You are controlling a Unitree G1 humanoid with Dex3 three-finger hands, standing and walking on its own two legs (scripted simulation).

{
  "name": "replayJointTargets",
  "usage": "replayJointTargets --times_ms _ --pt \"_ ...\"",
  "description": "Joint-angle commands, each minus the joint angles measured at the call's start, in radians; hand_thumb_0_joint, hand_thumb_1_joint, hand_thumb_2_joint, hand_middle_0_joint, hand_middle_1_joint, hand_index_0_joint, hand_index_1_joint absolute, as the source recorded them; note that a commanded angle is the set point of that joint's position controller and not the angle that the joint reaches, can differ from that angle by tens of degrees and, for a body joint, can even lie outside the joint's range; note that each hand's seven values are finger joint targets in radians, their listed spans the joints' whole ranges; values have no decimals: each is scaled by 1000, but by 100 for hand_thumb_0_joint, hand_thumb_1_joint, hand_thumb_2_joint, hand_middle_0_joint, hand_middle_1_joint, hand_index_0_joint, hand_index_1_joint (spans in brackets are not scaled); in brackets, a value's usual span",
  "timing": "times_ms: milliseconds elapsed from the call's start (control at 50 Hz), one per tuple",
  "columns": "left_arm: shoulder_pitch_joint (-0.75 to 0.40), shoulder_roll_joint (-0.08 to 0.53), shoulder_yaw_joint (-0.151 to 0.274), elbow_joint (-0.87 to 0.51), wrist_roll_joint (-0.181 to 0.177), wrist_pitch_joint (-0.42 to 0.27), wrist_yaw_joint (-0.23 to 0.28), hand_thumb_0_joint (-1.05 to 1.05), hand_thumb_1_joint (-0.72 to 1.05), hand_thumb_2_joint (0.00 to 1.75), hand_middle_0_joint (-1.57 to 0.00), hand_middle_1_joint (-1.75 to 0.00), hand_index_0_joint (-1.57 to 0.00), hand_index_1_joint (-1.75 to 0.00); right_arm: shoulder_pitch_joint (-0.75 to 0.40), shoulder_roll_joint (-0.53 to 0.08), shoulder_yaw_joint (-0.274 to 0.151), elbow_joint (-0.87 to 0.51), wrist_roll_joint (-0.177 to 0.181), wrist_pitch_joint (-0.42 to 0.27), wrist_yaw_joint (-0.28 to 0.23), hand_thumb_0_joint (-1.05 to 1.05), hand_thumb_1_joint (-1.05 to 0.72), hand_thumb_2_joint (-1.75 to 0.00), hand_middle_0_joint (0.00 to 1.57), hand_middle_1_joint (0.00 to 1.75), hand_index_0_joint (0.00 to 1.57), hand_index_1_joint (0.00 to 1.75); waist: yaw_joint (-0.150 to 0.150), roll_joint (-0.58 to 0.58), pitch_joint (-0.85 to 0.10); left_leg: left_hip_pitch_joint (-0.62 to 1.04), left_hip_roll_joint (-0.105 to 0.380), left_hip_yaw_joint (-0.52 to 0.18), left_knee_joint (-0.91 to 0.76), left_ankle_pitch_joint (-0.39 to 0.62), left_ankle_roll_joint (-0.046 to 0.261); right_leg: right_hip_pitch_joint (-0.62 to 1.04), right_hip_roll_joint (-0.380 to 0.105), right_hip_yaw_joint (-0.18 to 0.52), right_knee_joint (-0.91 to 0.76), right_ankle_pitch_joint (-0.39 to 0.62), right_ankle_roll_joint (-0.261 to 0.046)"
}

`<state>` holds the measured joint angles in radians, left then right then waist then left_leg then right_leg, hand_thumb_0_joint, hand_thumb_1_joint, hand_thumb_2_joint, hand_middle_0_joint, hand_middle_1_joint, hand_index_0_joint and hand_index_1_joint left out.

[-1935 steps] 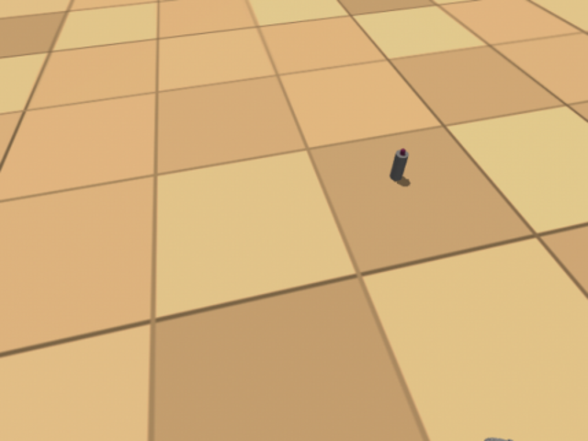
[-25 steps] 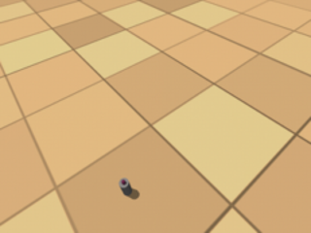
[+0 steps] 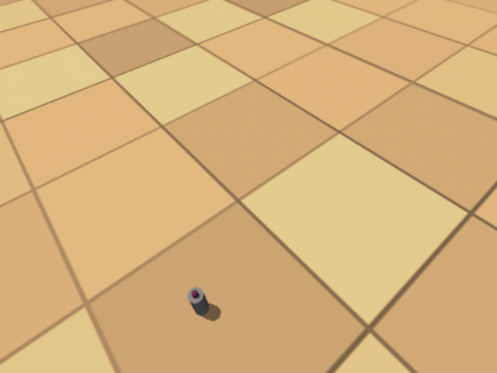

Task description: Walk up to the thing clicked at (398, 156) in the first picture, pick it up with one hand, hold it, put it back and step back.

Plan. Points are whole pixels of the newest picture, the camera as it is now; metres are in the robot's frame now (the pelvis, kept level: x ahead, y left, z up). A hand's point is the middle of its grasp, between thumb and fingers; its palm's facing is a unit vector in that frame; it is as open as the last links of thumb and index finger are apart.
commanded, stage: stand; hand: left
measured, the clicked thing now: (198, 300) +0.45 +0.25 -0.69
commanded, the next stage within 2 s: step back in 0.56 s
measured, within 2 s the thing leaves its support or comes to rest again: neither
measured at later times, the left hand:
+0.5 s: hand out of the picture +0.07 +0.25 -0.16, palm faces +0.00 -0.94 -0.35, open 7.4 cm
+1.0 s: hand out of the picture +0.09 +0.32 -0.18, palm faces -0.01 -0.93 -0.37, open 7.4 cm
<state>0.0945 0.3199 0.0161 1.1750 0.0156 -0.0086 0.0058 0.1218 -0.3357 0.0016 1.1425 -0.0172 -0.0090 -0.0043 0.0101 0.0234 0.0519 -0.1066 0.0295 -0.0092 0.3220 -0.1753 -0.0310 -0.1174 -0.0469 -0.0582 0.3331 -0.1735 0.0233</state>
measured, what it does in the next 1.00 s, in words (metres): lifts its right foot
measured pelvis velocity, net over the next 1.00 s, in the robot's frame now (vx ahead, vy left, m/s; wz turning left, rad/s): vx -0.06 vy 0.05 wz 0.00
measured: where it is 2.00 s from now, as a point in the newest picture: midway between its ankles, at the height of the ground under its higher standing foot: outside the picture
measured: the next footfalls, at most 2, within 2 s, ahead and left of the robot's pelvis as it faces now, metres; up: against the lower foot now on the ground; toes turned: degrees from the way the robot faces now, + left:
right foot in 1.26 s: -0.11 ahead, -0.08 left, +0.00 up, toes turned -2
left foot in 1.62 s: -0.17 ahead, +0.17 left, +0.00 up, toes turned -3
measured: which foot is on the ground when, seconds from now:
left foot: down 0.00-1.00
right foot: down 0.00-0.84, up 0.86-1.00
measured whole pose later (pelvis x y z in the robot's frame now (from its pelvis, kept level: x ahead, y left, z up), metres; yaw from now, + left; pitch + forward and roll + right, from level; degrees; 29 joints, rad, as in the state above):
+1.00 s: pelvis -0.06 +0.05 -0.02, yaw +0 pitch -1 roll -1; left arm 0.01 0.40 0.07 0.90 0.00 0.06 0.04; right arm 0.16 -0.36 -0.05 0.93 -0.03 0.04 0.00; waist -0.02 -0.05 0.20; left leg -0.33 -0.03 0.00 0.64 -0.30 0.05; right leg -0.49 0.10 0.16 1.15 -0.53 -0.02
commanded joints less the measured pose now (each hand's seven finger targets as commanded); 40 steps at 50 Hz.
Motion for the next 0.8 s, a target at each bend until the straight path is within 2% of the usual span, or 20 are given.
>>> replayJointTargets --times_ms 0,80,120,200,320,420,520,540,560,600,620,640,660,680,700,740,760,780 --pt "-33 220 34 -52 -1 -19 11 0 90 90 -20 -30 -20 -30 -24 -195 -35 -50 0 -17 -15 0 -90 -90 20 30 20 30 -6 -27 -64 -13 95 -74 -52 141 35 35 -94 85 -48 127 -27" --pt "-33 218 33 -54 1 -20 9 0 90 90 -20 -30 -20 -30 -36 -202 -39 -51 0 -14 -12 0 -90 -90 20 30 20 30 -2 -26 -47 -28 96 -77 -59 86 37 26 -91 86 -67 55 -26" --pt "-35 218 33 -60 1 -22 10 0 90 90 -20 -30 -20 -30 -37 -206 -40 -54 0 -14 -12 0 -90 -90 20 30 20 30 -4 -21 -64 -24 97 -74 -52 110 39 38 -95 88 -63 101 -28" --pt "-32 220 34 -60 -1 -23 8 0 90 90 -20 -30 -20 -30 -37 -203 -38 -53 -1 -16 -11 0 -90 -90 20 30 20 30 -6 -27 -70 -13 98 -72 -51 117 38 38 -97 88 -58 115 -28" --pt "-29 223 35 -66 -1 -24 10 0 90 90 -20 -30 -20 -30 -44 -204 -38 -56 1 -18 -11 0 -90 -90 20 30 20 30 -3 -30 -93 7 104 -72 -41 196 39 59 -99 78 -43 191 -29" --pt "-28 225 35 -64 -4 -22 8 0 90 90 -20 -30 -20 -30 -32 -205 -35 -51 3 -15 -10 0 -90 -90 20 30 20 30 -8 -27 -63 -12 98 -72 -57 129 35 41 -95 82 -59 118 -28" --pt "-22 224 34 -69 0 -25 8 0 90 90 -20 -30 -20 -30 -38 -213 -38 -57 2 -14 -10 0 -90 -90 20 30 20 30 -7 -27 -71 -8 101 -73 -48 137 41 43 -98 85 -61 135 -28" --pt "-30 300 86 -95 -24 -15 11 0 90 90 -20 -30 -20 -30 -71 -260 -63 -88 14 3 -2 0 -90 -90 20 30 20 30 -10 -44 30 -100 73 -75 80 298 72 -5 -96 98 19 320 -47" --pt "-9 299 91 -112 -28 -13 15 0 90 90 -20 -30 -20 -30 -53 -239 -62 -106 23 9 -2 0 -90 -90 20 30 20 30 -13 -56 -14 -98 64 -49 136 339 72 20 -110 98 44 408 -67" --pt "-2 304 101 -155 -29 -8 16 0 90 90 -20 -30 -20 -30 -22 -231 -70 -134 30 18 1 0 -90 -90 20 30 20 30 -17 -77 -105 -81 25 -21 259 306 72 26 -163 140 65 473 -129" --pt "-23 310 106 -179 -25 -2 16 0 90 90 -20 -30 -20 -30 -8 -222 -75 -147 30 26 1 0 -90 -90 20 30 20 30 -24 -99 -123 -100 -9 -4 325 216 65 12 -200 166 59 463 -167" --pt "-61 312 108 -210 -16 4 17 0 90 90 -20 -30 -20 -30 2 -223 -84 -159 27 35 4 0 -90 -90 20 30 20 30 -32 -143 -139 -115 -39 4 412 46 67 -11 -249 201 52 449 -208" --pt "-89 314 110 -238 -6 9 19 0 90 90 -20 -30 -20 -30 11 -224 -90 -173 21 47 9 0 -90 -90 20 30 20 30 -34 -198 -123 -133 -67 -8 518 -213 80 -82 -302 237 43 419 -250" --pt "-109 322 112 -261 6 11 19 0 90 90 -20 -30 -20 -30 38 -219 -96 -187 18 57 12 0 -90 -90 20 30 20 30 -40 -215 -104 -145 -59 -47 604 -342 88 -142 -329 238 53 382 -277" --pt "-131 325 113 -283 13 13 22 0 90 90 -20 -30 -20 -30 60 -220 -96 -204 21 62 17 0 -90 -90 20 30 20 30 -54 -229 -89 -161 -40 -78 609 -356 98 -166 -325 228 75 371 -272" --pt "-162 309 107 -307 16 18 23 0 90 90 -20 -30 -20 -30 105 -222 -103 -208 23 60 18 0 -90 -90 20 30 20 30 -65 -230 -82 -190 -33 -50 523 -277 91 -142 -278 178 141 365 -232" --pt "-152 301 102 -319 13 24 22 0 90 90 -20 -30 -20 -30 114 -224 -106 -212 18 53 17 0 -90 -90 20 30 20 30 -59 -215 -91 -173 -31 -24 402 -196 84 -125 -243 156 197 331 -200" --pt "-154 295 97 -328 6 33 21 0 90 90 -20 -30 -20 -30 139 -224 -112 -211 7 45 15 0 -90 -90 20 30 20 30 -73 -179 -88 -149 -26 -9 228 -32 77 -123 -202 128 279 272 -156"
